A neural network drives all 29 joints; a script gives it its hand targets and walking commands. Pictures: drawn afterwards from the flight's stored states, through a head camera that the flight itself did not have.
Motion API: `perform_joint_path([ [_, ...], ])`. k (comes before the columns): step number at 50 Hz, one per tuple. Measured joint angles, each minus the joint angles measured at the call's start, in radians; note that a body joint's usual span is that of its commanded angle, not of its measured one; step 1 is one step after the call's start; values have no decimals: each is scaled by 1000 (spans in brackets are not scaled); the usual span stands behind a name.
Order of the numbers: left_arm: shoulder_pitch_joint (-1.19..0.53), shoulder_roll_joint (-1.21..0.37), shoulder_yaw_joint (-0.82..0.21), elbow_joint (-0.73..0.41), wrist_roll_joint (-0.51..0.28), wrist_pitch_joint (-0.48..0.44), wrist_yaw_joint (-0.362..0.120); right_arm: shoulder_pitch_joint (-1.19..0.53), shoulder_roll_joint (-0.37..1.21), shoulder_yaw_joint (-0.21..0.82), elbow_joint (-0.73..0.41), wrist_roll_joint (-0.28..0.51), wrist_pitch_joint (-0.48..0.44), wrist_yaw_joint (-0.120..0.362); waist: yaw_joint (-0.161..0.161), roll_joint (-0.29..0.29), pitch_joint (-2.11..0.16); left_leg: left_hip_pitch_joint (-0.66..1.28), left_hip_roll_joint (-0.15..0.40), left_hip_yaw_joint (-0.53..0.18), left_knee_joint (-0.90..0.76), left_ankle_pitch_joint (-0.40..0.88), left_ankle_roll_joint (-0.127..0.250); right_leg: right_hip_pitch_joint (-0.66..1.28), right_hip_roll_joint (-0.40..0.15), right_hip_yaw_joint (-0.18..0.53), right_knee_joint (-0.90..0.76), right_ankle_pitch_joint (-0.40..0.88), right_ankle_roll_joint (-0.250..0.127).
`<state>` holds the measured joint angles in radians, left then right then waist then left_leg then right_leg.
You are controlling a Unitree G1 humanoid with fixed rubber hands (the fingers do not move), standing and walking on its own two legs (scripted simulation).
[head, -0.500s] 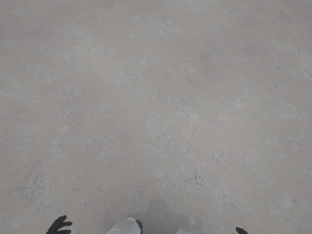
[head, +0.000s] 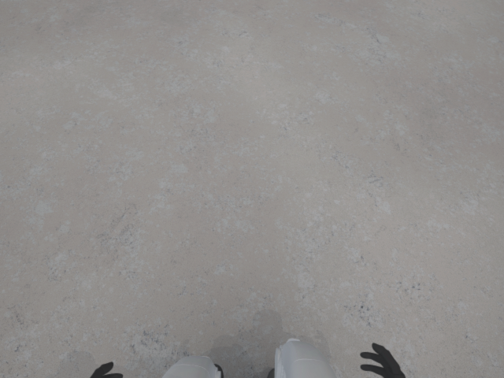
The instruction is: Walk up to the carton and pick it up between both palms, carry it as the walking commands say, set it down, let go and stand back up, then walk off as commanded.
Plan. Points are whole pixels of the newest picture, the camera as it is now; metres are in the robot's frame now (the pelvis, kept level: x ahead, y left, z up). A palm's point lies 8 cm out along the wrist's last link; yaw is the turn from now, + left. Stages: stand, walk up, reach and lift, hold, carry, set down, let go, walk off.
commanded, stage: walk up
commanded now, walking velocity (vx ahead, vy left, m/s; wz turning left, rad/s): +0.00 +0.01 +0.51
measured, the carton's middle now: out of the picture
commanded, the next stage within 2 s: none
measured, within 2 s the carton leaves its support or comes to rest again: neither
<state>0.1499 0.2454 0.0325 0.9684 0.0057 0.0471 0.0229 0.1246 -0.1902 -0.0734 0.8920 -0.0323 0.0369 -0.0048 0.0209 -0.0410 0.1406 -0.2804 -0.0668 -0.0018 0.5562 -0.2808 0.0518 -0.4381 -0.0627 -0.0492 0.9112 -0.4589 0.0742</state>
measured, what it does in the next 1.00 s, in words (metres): steps on the spot, turning left: right foot, then left foot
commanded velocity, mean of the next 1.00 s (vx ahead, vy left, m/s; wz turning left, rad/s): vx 0.00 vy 0.01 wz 0.51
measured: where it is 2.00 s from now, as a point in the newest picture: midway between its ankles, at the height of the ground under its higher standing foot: outside the picture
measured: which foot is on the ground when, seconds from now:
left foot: down 0.00-0.10, up 0.12-0.40, down 0.42-0.80, up 0.82-1.00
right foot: up 0.00-0.06, down 0.08-0.42, up 0.44-0.76, down 0.78-1.00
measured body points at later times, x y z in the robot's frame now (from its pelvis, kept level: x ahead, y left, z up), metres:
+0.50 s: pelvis +0.00 +0.05 -0.01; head +0.03 +0.09 +0.43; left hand -0.03 +0.32 -0.18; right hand +0.18 -0.18 -0.13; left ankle -0.04 +0.14 -0.73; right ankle +0.01 -0.11 -0.70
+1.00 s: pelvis -0.01 +0.08 +0.00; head +0.02 +0.10 +0.44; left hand -0.07 +0.34 -0.14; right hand +0.20 -0.11 -0.15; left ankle -0.07 +0.16 -0.71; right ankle +0.05 -0.07 -0.73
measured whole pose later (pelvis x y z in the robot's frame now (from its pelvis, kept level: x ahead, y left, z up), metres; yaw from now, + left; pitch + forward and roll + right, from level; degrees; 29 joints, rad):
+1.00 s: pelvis -0.01 +0.08 +0.00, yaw +33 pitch -1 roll +0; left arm 0.15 0.21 0.06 0.94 0.03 0.02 0.03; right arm 0.14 -0.26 -0.05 0.98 0.01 0.09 0.03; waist 0.00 0.01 0.11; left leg -0.34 0.00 0.05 0.80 -0.49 -0.03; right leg -0.21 -0.15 -0.16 0.59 -0.34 0.07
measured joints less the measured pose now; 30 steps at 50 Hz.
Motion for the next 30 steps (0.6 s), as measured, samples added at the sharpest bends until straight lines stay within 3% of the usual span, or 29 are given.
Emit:
perform_joint_path([
  [4,-24,-29,-15,-24,-10,-15,7,13,-7,-5,-3,4,13,3,-8,33,-14,-24,-23,-22,41,-15,-4,97,16,-1,-237,94,-20],
  [5,-29,-41,-14,-29,-9,-23,7,19,-17,-7,0,7,17,5,-9,57,-15,-39,-19,-36,78,-32,-8,117,23,-20,-280,160,-50],
  [7,-43,-62,-12,-38,3,-23,7,28,-33,-8,8,6,30,6,-20,96,-16,-107,-6,-39,262,-177,-33,126,23,-69,-270,149,-85],
  [10,-44,-76,-3,-43,21,-16,9,38,-45,-9,22,-1,42,16,-22,106,-17,-179,18,1,510,-247,-57,163,-6,-118,-290,129,-88],
  [12,-34,-74,6,-39,25,-16,9,40,-50,-9,33,3,46,27,-19,94,-19,-177,42,26,551,-240,-68,190,-29,-137,-309,132,-80],
  [18,16,-35,24,-20,32,-11,-3,34,-58,3,31,26,53,41,-2,37,-37,-51,100,53,273,-228,-59,216,-88,-185,-302,115,-43],
  [21,42,-7,26,-1,20,-7,-2,10,-66,26,44,33,34,35,1,3,-49,26,96,66,86,-100,-52,191,-124,-193,-231,77,-16],
  [22,45,9,26,10,13,-5,0,-8,-58,34,55,29,24,30,3,-21,-43,20,81,73,99,-92,-43,170,-128,-155,-187,57,-9],
  [25,28,38,24,39,12,8,11,-39,-39,39,70,10,-2,10,-2,-40,-26,0,71,61,133,-108,-19,82,-59,-24,22,-69,0],
  [27,14,44,25,43,13,9,12,-43,-29,34,68,12,-1,-6,-4,-42,-16,7,60,52,116,-99,-10,47,-37,8,97,-75,-12],
  [30,-8,40,25,38,12,9,16,-37,-18,31,65,5,4,-13,-11,-40,-13,23,35,38,67,-67,2,32,-29,26,81,-56,-15],
])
